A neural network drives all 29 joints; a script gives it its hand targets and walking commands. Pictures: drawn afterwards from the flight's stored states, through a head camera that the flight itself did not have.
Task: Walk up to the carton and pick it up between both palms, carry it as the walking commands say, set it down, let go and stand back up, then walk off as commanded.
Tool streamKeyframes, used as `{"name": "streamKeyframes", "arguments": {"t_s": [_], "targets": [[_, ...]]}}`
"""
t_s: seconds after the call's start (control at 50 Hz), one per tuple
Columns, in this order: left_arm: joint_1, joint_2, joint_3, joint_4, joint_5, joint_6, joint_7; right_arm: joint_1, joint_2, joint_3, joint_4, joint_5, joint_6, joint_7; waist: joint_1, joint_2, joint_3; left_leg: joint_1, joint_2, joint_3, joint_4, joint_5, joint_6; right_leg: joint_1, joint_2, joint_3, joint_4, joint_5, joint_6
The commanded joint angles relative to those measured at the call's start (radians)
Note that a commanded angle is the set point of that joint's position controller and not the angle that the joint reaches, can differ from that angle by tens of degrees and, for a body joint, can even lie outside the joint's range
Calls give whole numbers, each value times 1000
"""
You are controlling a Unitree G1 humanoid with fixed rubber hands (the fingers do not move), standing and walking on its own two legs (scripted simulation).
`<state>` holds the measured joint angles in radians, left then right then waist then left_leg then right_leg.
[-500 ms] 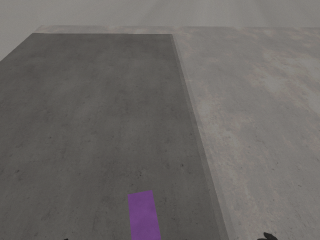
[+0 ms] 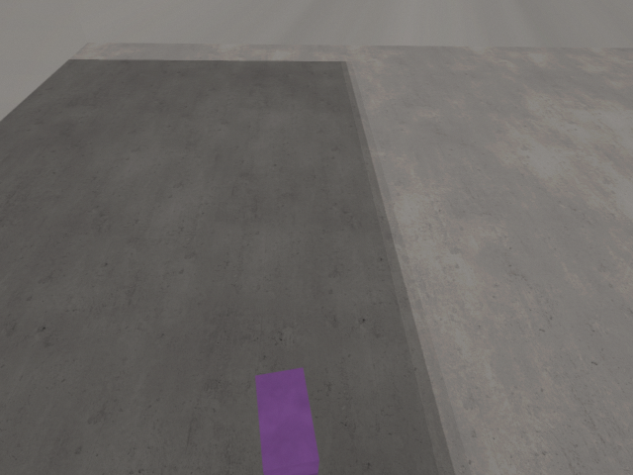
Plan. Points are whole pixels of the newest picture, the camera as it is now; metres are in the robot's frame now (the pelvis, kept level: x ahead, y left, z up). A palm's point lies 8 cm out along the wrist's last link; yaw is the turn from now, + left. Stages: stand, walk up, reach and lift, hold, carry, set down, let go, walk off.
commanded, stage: stand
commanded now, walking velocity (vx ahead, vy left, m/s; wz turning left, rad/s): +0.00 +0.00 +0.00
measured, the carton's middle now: (285, 424) +0.44 +0.09 -0.70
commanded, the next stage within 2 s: walk off in 0.46 s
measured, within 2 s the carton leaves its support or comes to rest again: neither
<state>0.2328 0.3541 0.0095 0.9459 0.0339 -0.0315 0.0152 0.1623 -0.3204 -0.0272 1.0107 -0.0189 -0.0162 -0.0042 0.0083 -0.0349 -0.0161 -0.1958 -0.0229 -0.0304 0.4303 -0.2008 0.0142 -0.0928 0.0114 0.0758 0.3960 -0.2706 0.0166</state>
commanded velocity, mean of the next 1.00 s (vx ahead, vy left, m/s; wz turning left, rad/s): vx -0.10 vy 0.00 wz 0.00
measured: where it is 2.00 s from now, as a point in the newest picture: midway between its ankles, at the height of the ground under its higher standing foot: outside the picture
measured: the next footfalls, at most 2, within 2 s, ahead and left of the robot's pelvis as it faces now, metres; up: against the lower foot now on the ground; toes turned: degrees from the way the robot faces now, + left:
right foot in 1.26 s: -0.08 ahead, -0.16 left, +0.00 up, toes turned +5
left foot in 1.70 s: -0.26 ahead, +0.06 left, +0.00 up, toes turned +11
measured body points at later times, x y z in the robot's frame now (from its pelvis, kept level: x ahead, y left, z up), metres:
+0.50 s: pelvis +0.00 +0.00 +0.00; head -0.01 +0.01 +0.45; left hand +0.08 +0.30 -0.13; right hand +0.09 -0.31 -0.11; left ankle +0.02 +0.11 -0.74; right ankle -0.03 -0.13 -0.74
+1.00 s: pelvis -0.05 -0.01 -0.01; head -0.03 +0.00 +0.44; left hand +0.00 +0.28 -0.16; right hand +0.04 -0.29 -0.15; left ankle +0.02 +0.11 -0.74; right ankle -0.03 -0.14 -0.74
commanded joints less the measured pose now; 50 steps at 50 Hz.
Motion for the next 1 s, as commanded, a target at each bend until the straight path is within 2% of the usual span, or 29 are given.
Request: {"name": "streamKeyframes", "arguments": {"t_s": [0.0, 0.06, 0.1, 0.12, 0.14, 0.16, 0.18, 0.2, 0.22, 0.34, 0.36, 0.38, 0.46, 0.5, 0.52, 0.54, 0.58, 0.6, 0.62, 0.66, 0.68, 0.7, 0.76, 0.8, 0.84, 0.88, 0.92, 0.94, 0.98], "targets": [[-60, 158, 35, -60, 1, -18, 6, -77, -196, -40, -65, 9, -21, -9, -16, 52, 50, 50, 114, -129, -92, 97, 16, -139, -98, 72, -96, 78, -31], [-43, 164, 39, -42, -6, -13, 5, -54, -190, -36, -42, 7, -19, -7, -7, 55, -21, 55, 112, -132, -100, 32, 14, -61, -88, 65, -92, 92, -24], [-68, 185, 44, -34, -4, -21, 4, -44, -191, -32, -37, 8, -21, -2, -16, 12, 48, 7, 112, -130, -103, 60, 24, -82, -105, 87, -102, 78, -37], [-35, 181, 44, -25, -6, -15, 8, -69, -201, -34, -32, 5, -20, 0, 3, 41, 23, 49, 117, -130, -96, 106, 23, -88, -109, 82, -92, 89, -38], [-55, 155, 38, -34, -4, -14, 5, -56, -207, -35, -31, 9, -25, -4, -14, 62, 5, 56, 113, -128, -92, 111, 18, -79, -104, 69, -89, 100, -32], [-46, 169, 45, -32, -4, -11, 4, -54, -204, -33, -29, 6, -27, -3, 4, 35, -18, 61, 119, -128, -89, 136, 20, -56, -95, 72, -92, 113, -30], [-45, 171, 39, -21, -3, -14, 7, -71, -209, -35, -33, 5, -26, -3, 5, 44, -23, 66, 113, -128, -85, 131, 14, -49, -99, 67, -94, 125, -29], [-77, 193, 52, -23, -4, -12, 5, -66, -185, -28, -32, 8, -22, -1, 0, 11, 16, 25, 114, -129, -98, 133, 15, -60, -98, 64, -89, 102, -31], [-71, 153, 39, -20, -8, -8, 1, -89, -190, -29, -29, 14, -25, 0, -7, 35, -7, 53, 119, -124, -94, 127, 18, -65, -101, 65, -88, 129, -33], [-80, 171, 39, 2, -6, -14, 2, -46, -212, -30, -9, 7, -21, -5, -22, 32, 12, 51, 116, -137, -94, 142, 21, -65, -108, 67, -106, 120, -36], [-84, 181, 44, -9, -11, -15, 2, -69, -205, -29, -14, 5, -18, -2, -2, 22, 13, 57, 122, -130, -98, 163, 18, -54, -105, 61, -94, 122, -27], [-69, 197, 45, -1, -15, -13, 5, -87, -209, -27, -24, 5, -17, -2, 7, 60, 1, 48, 114, -123, -95, 166, 16, -53, -107, 65, -94, 137, -31], [-91, 182, 46, 5, -4, -6, 3, -85, -198, -21, -6, 9, -21, -4, 0, 15, 14, 50, 121, -130, -98, 132, 18, -51, -110, 63, -106, 130, -32], [-84, 168, 37, 11, -9, -6, 2, -75, -208, -21, -5, 14, -22, -9, -18, 72, 2, 66, 123, -140, -101, 134, 20, -64, -110, 68, -91, 146, -41], [-84, 178, 43, 11, -12, -4, 2, -81, -228, -26, -13, 11, -27, -11, -8, 67, 35, 56, 122, -128, -107, 143, 22, -73, -104, 69, -120, 143, -31], [-73, 174, 40, 24, -14, -9, 4, -82, -204, -23, -6, 12, -23, -8, 1, 14, 11, 66, 125, -140, -111, 148, 24, -46, -114, 58, -114, 136, -34], [-82, 195, 43, 24, -12, -14, 5, -67, -191, -19, -8, 6, -20, -3, -16, -14, 50, 48, 123, -134, -108, 175, 20, -60, -115, 51, -104, 178, -30], [-78, 176, 40, 26, -10, -14, 5, -57, -226, -30, -3, 9, -22, -4, -19, 48, -11, 85, 110, -119, -94, 162, 23, -48, -117, 68, -118, 164, -34], [-57, 172, 37, 19, -13, -14, 1, -73, -229, -30, -3, 8, -21, -9, 7, 69, -11, 76, 119, -130, -103, 185, 21, -27, -119, 59, -106, 172, -35], [-85, 123, 28, 47, -15, -9, 6, -47, -180, -25, 21, 16, -19, -7, -15, 45, 38, 38, 133, -134, -90, 280, 3, -52, -126, 44, -68, 249, -23], [-31, 99, 21, 60, -25, 5, 8, -25, -126, -9, 27, 20, -12, -6, 2, 14, -5, 78, 133, -123, -62, 317, 1, -37, -122, 32, -51, 271, -12], [-29, 102, 25, 56, -21, 14, 8, -35, -160, -19, 17, 23, 3, -6, 1, 46, -48, 61, 128, -121, -25, 385, 2, -7, -114, 24, -19, 298, -12], [-27, 147, 41, 51, -17, 55, 26, -27, -170, -31, 12, 22, 23, -9, -7, 46, -18, -13, 129, -100, 58, 504, -2, -28, -127, 7, 46, 438, -46], [-32, 142, 50, 24, -20, 74, 31, -25, -138, -24, -5, 19, 31, -12, -10, -2, -61, -35, 126, -119, 77, 468, 1, -25, -129, 5, 66, 405, -63], [-54, 123, 52, 10, -18, 91, 29, -15, -121, -22, -10, 11, 48, -17, -7, 20, -36, -48, 115, -107, 90, 408, -7, -88, -148, 41, 55, 283, -83], [-35, 96, 49, 7, -18, 104, 31, 26, -137, -29, 4, 14, 59, -17, -19, 79, 20, -98, 119, -142, 70, 228, 1, -160, -151, 49, 34, 141, -94], [-33, 102, 54, 2, -7, 109, 37, 33, -135, -39, -2, 10, 63, -20, -19, 60, 36, -103, 118, -150, 70, 164, 3, -218, -159, 58, 16, 41, -101], [-36, 101, 61, -3, -12, 109, 36, -4, -122, -35, -28, 0, 62, -19, -38, 52, 26, -122, 124, -157, 68, 134, 5, -223, -132, 41, 30, 27, -103], [-32, 98, 70, -17, -8, 103, 36, 6, -120, -43, -36, 3, 58, -20, -10, 40, 7, -154, 126, -187, 50, 137, 10, -203, -138, 31, 52, 13, -105]]}}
